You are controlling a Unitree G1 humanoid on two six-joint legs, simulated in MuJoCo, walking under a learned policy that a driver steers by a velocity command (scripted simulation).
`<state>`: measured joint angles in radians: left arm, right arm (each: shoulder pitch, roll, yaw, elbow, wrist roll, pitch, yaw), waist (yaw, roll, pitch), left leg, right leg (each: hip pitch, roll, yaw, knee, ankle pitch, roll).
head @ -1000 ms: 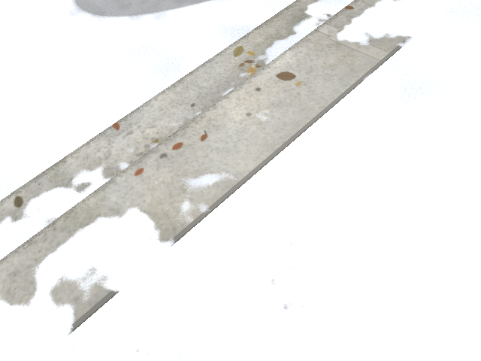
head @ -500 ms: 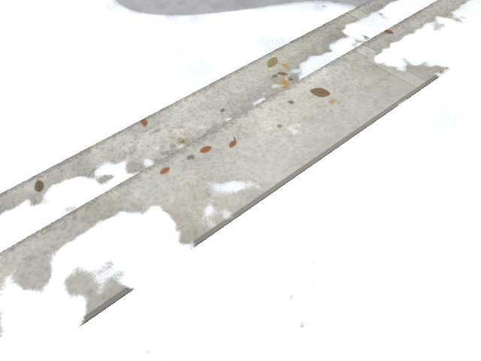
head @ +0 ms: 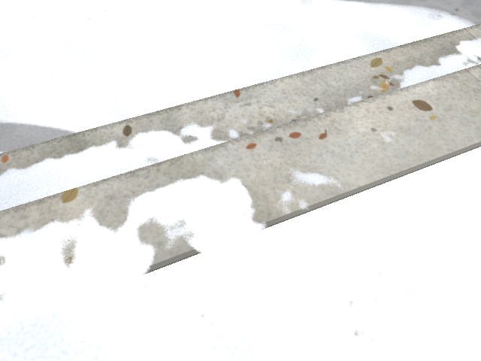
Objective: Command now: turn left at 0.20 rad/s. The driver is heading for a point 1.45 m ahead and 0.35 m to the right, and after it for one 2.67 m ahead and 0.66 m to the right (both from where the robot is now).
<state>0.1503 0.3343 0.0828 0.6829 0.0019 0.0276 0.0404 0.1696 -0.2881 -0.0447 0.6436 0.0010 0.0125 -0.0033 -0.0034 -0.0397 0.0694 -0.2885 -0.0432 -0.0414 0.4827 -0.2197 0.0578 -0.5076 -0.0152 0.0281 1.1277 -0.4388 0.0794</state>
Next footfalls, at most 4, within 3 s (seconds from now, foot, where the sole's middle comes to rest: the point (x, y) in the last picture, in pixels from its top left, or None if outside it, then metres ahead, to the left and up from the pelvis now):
0.40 right None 0.07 -0.15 -0.78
0.84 left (249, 347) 0.47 -0.04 -0.78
1.32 right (368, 306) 0.59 -0.39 -0.78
1.84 left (290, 205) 0.93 -0.19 -0.78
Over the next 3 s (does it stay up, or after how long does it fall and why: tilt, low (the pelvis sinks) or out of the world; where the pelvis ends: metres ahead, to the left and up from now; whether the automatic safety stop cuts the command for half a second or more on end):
stays up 1.41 -0.27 -0.08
